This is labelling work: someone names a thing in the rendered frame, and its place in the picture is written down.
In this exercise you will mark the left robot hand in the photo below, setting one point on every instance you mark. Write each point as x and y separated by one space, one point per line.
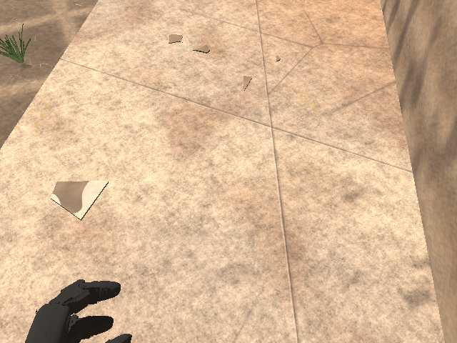
53 322

